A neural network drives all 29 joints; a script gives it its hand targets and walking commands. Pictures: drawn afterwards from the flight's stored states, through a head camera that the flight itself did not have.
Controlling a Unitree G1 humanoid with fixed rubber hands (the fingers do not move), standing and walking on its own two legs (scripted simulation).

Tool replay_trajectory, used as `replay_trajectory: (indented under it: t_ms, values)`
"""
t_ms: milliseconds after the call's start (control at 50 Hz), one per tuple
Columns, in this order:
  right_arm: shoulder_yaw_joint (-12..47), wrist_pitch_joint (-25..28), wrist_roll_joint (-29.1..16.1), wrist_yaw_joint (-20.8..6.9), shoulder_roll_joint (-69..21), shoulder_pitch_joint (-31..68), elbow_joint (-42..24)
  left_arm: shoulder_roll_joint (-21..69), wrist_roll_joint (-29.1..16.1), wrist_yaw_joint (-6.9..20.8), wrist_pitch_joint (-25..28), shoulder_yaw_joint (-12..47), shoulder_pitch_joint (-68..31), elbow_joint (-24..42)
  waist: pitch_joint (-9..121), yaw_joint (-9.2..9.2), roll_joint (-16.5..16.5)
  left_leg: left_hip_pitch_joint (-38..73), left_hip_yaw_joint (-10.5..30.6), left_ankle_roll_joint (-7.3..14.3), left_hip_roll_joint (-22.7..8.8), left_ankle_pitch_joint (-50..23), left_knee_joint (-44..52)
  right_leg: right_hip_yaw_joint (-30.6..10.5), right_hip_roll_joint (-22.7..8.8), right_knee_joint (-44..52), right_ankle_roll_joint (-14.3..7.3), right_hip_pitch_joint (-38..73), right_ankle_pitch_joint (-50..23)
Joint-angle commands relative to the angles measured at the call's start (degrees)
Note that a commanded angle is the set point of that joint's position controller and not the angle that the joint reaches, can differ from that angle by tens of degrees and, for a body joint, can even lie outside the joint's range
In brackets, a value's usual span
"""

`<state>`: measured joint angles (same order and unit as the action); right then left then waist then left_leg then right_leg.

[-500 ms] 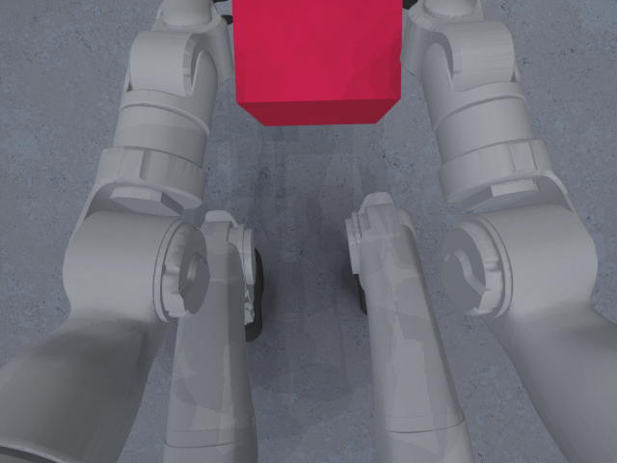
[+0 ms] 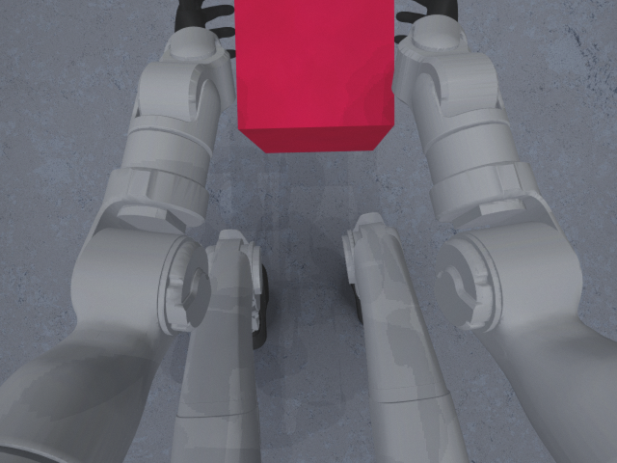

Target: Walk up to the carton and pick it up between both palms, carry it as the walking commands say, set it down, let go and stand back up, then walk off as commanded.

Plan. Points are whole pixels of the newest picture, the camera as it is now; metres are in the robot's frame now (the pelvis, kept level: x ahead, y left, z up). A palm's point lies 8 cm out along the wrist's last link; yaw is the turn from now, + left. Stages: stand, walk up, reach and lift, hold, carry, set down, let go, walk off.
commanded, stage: reach and lift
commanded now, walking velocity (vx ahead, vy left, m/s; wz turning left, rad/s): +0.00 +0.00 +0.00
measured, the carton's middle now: (315, 38) +0.57 -0.04 -0.11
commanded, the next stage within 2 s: none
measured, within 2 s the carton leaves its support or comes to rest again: neither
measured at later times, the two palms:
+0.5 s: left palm (170, 30) +0.50 +0.09 +0.04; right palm (461, 12) +0.49 -0.15 +0.05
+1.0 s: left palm (113, 4) +0.48 +0.10 +0.11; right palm out of the picture +0.47 -0.13 +0.12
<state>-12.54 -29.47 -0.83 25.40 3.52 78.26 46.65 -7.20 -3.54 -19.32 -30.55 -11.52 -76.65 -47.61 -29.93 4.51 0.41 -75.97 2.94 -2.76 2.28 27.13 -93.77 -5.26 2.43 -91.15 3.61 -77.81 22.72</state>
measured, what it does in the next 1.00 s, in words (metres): rises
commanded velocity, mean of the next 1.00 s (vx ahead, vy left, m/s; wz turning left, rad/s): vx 0.00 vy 0.00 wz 0.00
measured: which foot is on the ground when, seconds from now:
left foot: down 0.00-1.00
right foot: down 0.00-1.00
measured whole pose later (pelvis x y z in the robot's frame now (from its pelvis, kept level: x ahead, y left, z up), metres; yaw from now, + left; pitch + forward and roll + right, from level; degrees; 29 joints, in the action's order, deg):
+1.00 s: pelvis +0.00 +0.01 +0.11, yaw +0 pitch -2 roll +0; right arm -12.5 -30.5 0.7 25.9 -0.8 66.3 44.8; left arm -4.5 -3.5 -19.1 -31.4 -9.1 -64.3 -46.0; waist -29.4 4.5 0.4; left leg -45.9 3.8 -2.4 2.3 19.2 -66.6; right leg -5.3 1.3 -63.2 3.6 -46.7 15.1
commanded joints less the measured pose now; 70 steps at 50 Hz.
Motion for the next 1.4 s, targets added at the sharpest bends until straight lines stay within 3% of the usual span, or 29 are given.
replay_trajectory:
  t_ms: [0,20,60,80,100,200,240,280,300,340,420,500,560,580,640,700,780,800,820,860,880,940,960,1020,1060,1140,1240,1340,1380]
  values:
    - [22.28,1.89,-10.10,-33.09,-74.76,40.85,-17.96,70.91,-6.57,28.61,5.23,22.73,-51.73,22.49,150.08,-0.54,2.42,35.30,-4.28,1.28,7.21,-6.85,18.40,6.97,6.18,16.03,-1.57,48.47,-6.97]
    - [23.18,2.03,-10.47,-33.05,-74.42,42.54,-18.70,71.73,-6.13,28.82,4.86,21.94,-49.77,19.71,149.44,-1.55,2.52,33.78,-4.48,1.38,7.39,-6.07,18.53,6.44,5.93,16.67,-1.64,48.74,-6.07]
    - [24.42,2.10,-11.08,-32.86,-74.20,43.31,-23.53,72.27,-7.56,28.74,4.74,24.07,-50.45,23.73,155.04,-0.56,2.00,38.90,-4.04,1.41,7.39,-9.15,19.26,6.61,6.24,17.29,-1.66,52.33,-9.01]
    - [22.96,1.77,-9.75,-32.83,-74.25,40.19,-19.71,71.72,-6.94,28.77,4.62,24.07,-50.11,22.63,151.65,0.40,2.59,37.89,-3.57,1.29,7.03,-8.46,19.71,6.58,6.07,17.54,-1.82,50.12,-8.60]
    - [24.69,1.64,-10.93,-32.79,-74.89,41.41,-21.99,71.92,-7.81,28.73,4.70,24.32,-49.95,24.05,154.08,-0.99,2.55,40.03,-3.80,1.29,7.31,-9.50,20.54,6.11,5.95,18.45,-1.64,53.46,-9.36]
    - [21.98,2.03,-8.90,-33.21,-74.63,39.61,-17.70,71.29,-6.34,29.14,5.33,22.40,-48.93,20.68,143.34,-0.85,1.58,36.56,-3.36,1.63,6.81,-4.69,23.23,6.04,5.45,20.93,-1.82,50.22,-4.59]
    - [22.59,2.24,-9.40,-33.26,-75.11,39.45,-18.38,72.36,-6.13,29.14,5.25,22.56,-47.31,20.45,145.21,-1.08,1.88,38.59,-2.72,1.53,6.69,-6.42,24.43,6.05,5.37,21.58,-1.80,52.76,-6.66]
    - [22.80,2.39,-9.12,-33.24,-74.63,38.57,-19.55,73.47,-6.63,29.32,5.20,23.78,-46.47,21.46,147.51,0.36,2.67,41.22,-2.57,1.27,6.75,-8.28,24.75,6.08,5.63,22.48,-1.96,53.83,-8.32]
    - [22.97,2.17,-9.11,-33.14,-75.99,38.08,-19.27,72.51,-6.31,29.34,5.34,23.59,-46.67,22.10,146.99,-0.54,1.24,41.23,-2.80,1.58,7.02,-8.54,25.63,5.97,5.62,23.47,-1.50,55.07,-8.33]
    - [23.24,2.42,-9.34,-33.24,-75.35,38.94,-20.76,74.65,-6.41,29.46,4.91,23.96,-44.87,20.24,148.31,-0.25,2.51,43.84,-1.94,1.30,6.67,-8.35,26.84,5.88,5.33,24.12,-1.97,55.36,-7.85]
    - [24.34,1.87,-9.09,-33.51,-76.76,36.24,-20.45,72.74,-6.76,29.86,5.31,25.06,-45.91,24.44,149.62,-0.39,0.91,45.83,-2.08,1.48,6.70,-10.11,28.22,5.45,5.39,25.90,-1.47,58.55,-9.66]
    - [24.36,1.89,-9.44,-33.53,-77.23,35.08,-19.83,73.43,-7.29,29.86,5.27,25.74,-46.11,24.50,145.90,-0.32,2.66,46.01,-2.25,1.25,6.43,-8.01,31.04,4.78,4.83,28.58,-1.77,60.82,-8.40]
    - [25.61,1.80,-9.89,-33.50,-78.14,36.48,-21.22,72.96,-6.63,30.13,5.37,24.89,-44.51,23.60,146.28,-1.91,0.43,46.99,-1.98,1.86,6.39,-7.86,32.21,4.18,4.79,30.00,-1.37,63.01,-7.77]
    - [24.56,1.82,-8.94,-33.58,-77.48,35.71,-19.95,73.90,-6.15,30.22,5.31,24.55,-43.91,22.14,143.53,-0.75,0.50,46.16,-1.76,1.70,6.26,-6.76,32.61,4.52,4.77,30.65,-1.62,61.16,-6.21]
    - [25.83,1.76,-9.79,-33.64,-77.45,35.81,-22.05,74.51,-7.13,30.20,5.22,26.35,-43.75,24.74,147.14,-0.99,2.02,49.87,-1.27,1.30,6.14,-9.16,34.15,4.22,4.66,31.51,-1.82,64.43,-9.16]
    - [23.78,1.63,-8.67,-33.75,-77.69,34.85,-18.39,74.96,-6.39,30.57,4.95,24.59,-41.91,19.47,138.45,-0.46,1.15,48.58,-1.21,1.86,5.71,-4.85,36.62,4.07,4.26,33.93,-1.90,62.93,-4.53]
    - [23.28,1.43,-8.84,-33.97,-78.62,34.27,-17.16,74.77,-5.78,30.82,4.91,24.58,-42.44,20.76,137.56,-1.02,2.76,49.04,-1.32,1.62,5.51,-3.88,38.86,3.75,3.87,35.88,-2.08,65.39,-4.11]
    - [21.65,1.04,-7.13,-34.25,-79.23,31.06,-13.55,74.73,-5.40,30.89,4.98,24.23,-42.74,19.68,135.67,-0.25,1.46,49.77,-0.97,1.63,5.24,-3.00,40.02,4.19,3.91,36.65,-2.03,64.01,-3.05]
    - [23.88,1.30,-8.60,-34.40,-78.79,32.70,-18.20,75.33,-6.10,30.87,4.86,25.38,-42.43,23.01,141.48,-0.48,2.08,53.88,-1.04,1.49,5.36,-5.91,40.04,4.18,4.19,37.13,-2.01,67.85,-6.20]
    - [23.26,1.34,-8.14,-34.36,-78.77,31.83,-18.08,76.26,-5.65,31.06,4.62,25.26,-38.79,20.62,139.98,-0.29,1.57,54.50,-0.68,1.44,5.31,-7.88,40.89,4.24,4.23,37.85,-1.75,67.38,-7.85]
    - [22.32,1.21,-7.76,-34.58,-79.17,29.55,-16.53,76.32,-5.81,30.96,4.82,26.17,-40.12,22.40,137.92,0.66,2.56,54.22,-0.30,1.06,5.03,-7.67,41.68,4.38,4.22,38.18,-1.95,67.19,-8.08]
    - [24.36,1.49,-8.59,-34.44,-79.55,29.81,-19.89,76.19,-6.52,31.11,5.07,27.42,-40.96,24.99,140.97,0.09,2.63,57.32,-0.74,1.16,5.25,-9.55,43.15,4.15,4.33,40.01,-1.99,71.13,-10.02]
    - [23.85,1.40,-8.05,-34.44,-78.55,29.41,-19.28,76.78,-7.15,31.09,5.07,28.37,-41.35,25.98,140.80,1.32,3.45,58.32,-0.09,0.84,4.95,-9.49,43.30,4.41,4.18,39.88,-2.23,70.34,-10.07]
    - [24.70,1.67,-8.57,-34.43,-78.89,29.87,-21.13,77.60,-6.16,30.95,4.83,27.14,-36.51,23.13,138.17,-0.01,2.61,59.45,-0.12,1.20,5.08,-10.73,44.99,4.21,4.08,41.80,-1.99,72.74,-11.00]
    - [25.33,1.32,-8.53,-34.24,-79.44,28.56,-21.66,78.43,-6.68,31.01,4.91,28.21,-36.16,25.08,139.79,0.59,2.70,61.01,-0.09,1.01,5.07,-12.23,46.00,4.07,4.07,42.87,-1.90,75.23,-12.58]
    - [23.45,1.42,-7.41,-34.76,-79.36,26.18,-17.40,78.90,-5.51,30.74,5.10,26.70,-34.94,21.94,128.52,0.31,3.55,59.57,0.79,0.91,4.26,-8.71,48.64,4.25,3.48,44.57,-1.98,71.83,-9.46]
    - [16.19,1.34,-3.64,-35.32,-79.03,20.69,-8.56,80.19,-2.40,31.12,4.72,21.86,-31.21,15.66,110.48,1.90,4.09,56.85,1.27,0.96,3.58,-1.99,52.48,5.29,2.98,47.44,-2.40,67.43,-4.09]
    - [3.99,0.74,2.47,-37.06,-77.56,13.17,5.64,80.50,5.45,31.16,4.42,8.73,-22.63,2.86,75.81,0.86,4.12,50.03,1.34,1.70,1.92,5.08,58.65,7.05,2.88,50.26,-2.56,61.09,0.96]
    - [-1.52,-0.56,5.99,-37.59,-76.24,7.53,11.75,79.52,7.85,31.37,3.59,4.20,-20.64,-0.57,65.13,2.69,4.30,47.28,1.10,1.89,1.24,10.00,60.38,7.94,3.19,51.70,-2.81,61.49,4.57]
